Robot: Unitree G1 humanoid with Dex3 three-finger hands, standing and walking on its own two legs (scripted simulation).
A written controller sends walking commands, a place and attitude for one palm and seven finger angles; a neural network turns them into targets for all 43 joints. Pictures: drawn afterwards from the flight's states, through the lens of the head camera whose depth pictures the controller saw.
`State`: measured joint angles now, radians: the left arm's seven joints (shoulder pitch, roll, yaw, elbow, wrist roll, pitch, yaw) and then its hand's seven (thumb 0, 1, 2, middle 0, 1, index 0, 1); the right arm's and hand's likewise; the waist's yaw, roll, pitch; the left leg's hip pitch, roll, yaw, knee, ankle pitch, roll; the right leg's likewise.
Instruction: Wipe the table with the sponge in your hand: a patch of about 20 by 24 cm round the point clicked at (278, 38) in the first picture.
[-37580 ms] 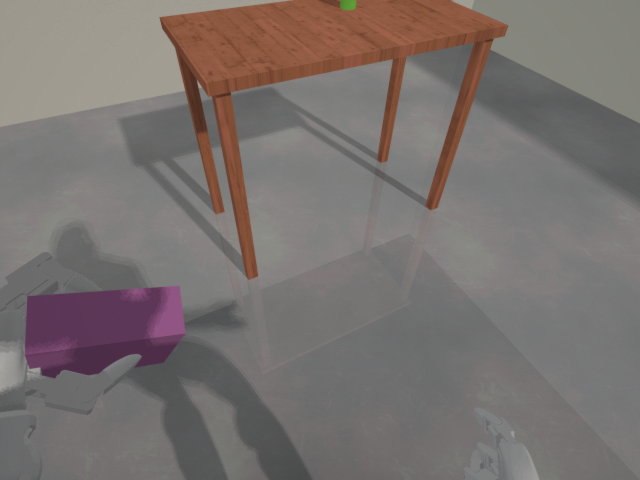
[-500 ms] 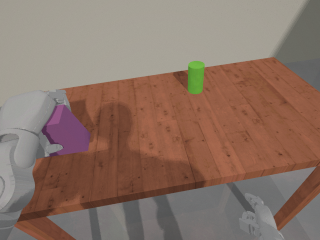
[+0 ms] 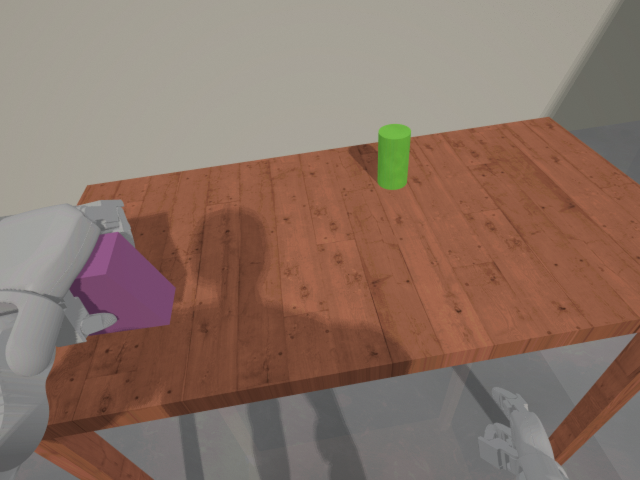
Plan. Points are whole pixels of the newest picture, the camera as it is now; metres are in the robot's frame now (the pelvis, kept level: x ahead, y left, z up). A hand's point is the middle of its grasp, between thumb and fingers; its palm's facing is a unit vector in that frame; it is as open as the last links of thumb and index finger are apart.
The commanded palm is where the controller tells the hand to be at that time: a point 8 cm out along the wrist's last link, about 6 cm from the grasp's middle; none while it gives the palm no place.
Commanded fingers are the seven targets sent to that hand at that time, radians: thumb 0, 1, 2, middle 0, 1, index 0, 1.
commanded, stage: bring the sponge back beside the body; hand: left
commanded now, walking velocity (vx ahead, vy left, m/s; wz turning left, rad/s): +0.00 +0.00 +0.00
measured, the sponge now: (107, 297) +0.22 +0.28 +0.17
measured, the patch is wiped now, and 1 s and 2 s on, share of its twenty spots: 1.00 1.00 1.00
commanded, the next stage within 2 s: step back with the hand held close in 0.60 s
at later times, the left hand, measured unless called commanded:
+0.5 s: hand (72, 284) +0.20 +0.28 +0.22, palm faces +0.26 -0.07 -0.96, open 9.3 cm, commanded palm +0.14 +0.28 +0.29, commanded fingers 0.00 0.10 1.30 -1.20 -1.60 -1.20 -1.60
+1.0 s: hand (129, 240) +0.23 +0.22 +0.25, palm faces +0.37 -0.85 -0.38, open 9.3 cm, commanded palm +0.17 +0.29 +0.27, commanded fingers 0.00 0.10 1.30 -1.20 -1.60 -1.20 -1.60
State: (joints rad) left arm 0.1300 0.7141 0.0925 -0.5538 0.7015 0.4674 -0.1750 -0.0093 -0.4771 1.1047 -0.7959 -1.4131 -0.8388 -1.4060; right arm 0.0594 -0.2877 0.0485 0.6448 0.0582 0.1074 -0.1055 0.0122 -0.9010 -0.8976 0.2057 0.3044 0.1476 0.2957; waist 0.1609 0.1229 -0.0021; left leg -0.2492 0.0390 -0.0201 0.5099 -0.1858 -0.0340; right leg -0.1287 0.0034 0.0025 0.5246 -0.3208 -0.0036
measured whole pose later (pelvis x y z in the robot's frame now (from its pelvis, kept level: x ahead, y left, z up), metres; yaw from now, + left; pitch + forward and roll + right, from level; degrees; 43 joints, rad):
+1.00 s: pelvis +0.00 +0.01 -0.01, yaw -2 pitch +1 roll -1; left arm 0.29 0.46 0.42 -0.70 -0.08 -0.03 0.10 -0.01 -0.48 1.10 -0.80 -1.41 -0.84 -1.41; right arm 0.22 -0.23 0.06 0.54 0.02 0.03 -0.08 0.01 -0.90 -0.90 0.21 0.30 0.19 0.30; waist -0.01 0.00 -0.04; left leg -0.37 0.03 -0.02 0.64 -0.29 -0.01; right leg -0.28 0.02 0.03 0.60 -0.34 0.02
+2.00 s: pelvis -0.14 +0.04 -0.01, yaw +0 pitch +1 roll -2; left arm 0.24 0.45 0.43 -0.71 -0.07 -0.22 0.13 -0.01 -0.48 1.10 -0.80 -1.41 -0.84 -1.41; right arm 0.21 -0.19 0.04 0.63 0.00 -0.03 -0.07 0.01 -0.90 -0.90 0.21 0.30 0.21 0.30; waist -0.02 -0.04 -0.05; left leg -0.47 0.02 -0.01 0.80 -0.29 -0.02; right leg -0.35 0.01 0.01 0.61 -0.28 0.02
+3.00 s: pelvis -0.33 +0.04 -0.01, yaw +0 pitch -3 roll +0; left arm 0.23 0.42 0.43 -0.53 -0.06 -0.10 0.14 -0.01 -0.48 1.10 -0.80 -1.42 -0.84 -1.41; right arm 0.25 -0.18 0.06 0.63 0.01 -0.06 -0.06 0.01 -0.90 -0.90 0.21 0.30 0.20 0.30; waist -0.02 0.03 -0.07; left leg -0.41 0.05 -0.02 0.81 -0.39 0.00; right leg -0.28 0.04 -0.10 0.62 -0.28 -0.08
